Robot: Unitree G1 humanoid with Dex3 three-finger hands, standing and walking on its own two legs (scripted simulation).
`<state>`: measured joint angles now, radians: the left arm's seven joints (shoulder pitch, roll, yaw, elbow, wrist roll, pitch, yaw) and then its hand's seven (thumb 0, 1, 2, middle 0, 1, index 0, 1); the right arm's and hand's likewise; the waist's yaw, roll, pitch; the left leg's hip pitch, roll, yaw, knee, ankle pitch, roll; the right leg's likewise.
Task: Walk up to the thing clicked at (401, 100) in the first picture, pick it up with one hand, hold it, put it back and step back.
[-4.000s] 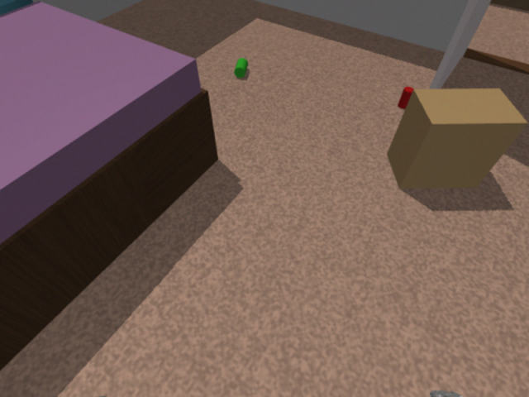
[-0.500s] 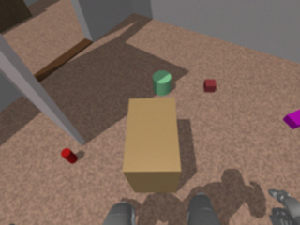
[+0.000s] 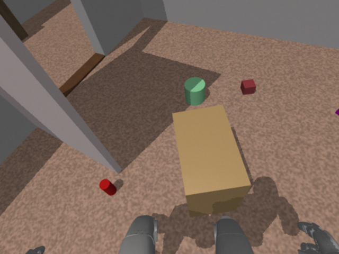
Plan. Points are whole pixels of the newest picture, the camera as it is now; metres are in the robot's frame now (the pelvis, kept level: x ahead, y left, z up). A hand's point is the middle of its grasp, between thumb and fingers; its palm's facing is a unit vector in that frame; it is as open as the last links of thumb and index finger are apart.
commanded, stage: walk up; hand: left
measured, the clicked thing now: (108, 187) +0.48 +0.44 -0.67
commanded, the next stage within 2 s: none
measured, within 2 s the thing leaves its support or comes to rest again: neither
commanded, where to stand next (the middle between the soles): +0.06 +0.31 m, yaw -13 degrees
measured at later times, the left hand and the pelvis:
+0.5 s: hand out of the picture +0.06 +0.52 -0.11, palm faces -0.14 -0.81 -0.57, open 7.4 cm; pelvis -0.04 +0.23 +0.00, yaw -7 degrees
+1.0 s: hand out of the picture +0.09 +0.64 -0.14, palm faces -0.23 -0.88 -0.41, open 7.4 cm; pelvis -0.04 +0.37 +0.01, yaw -14 degrees
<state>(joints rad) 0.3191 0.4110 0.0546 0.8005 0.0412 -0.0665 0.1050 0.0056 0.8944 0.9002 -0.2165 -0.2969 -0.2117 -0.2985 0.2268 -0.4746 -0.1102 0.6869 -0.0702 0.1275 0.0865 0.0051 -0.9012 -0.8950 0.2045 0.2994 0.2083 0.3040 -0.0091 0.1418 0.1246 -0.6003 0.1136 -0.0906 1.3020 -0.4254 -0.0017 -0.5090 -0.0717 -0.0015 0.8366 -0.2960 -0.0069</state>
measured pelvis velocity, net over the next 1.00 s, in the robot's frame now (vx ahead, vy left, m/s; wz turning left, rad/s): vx -0.04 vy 0.37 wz -0.24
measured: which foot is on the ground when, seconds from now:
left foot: up 0.00-0.10, down 0.12-0.44, up 0.46-0.70, down 0.72-1.00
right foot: down 0.00-0.14, up 0.16-0.40, down 0.42-0.72, up 0.74-1.00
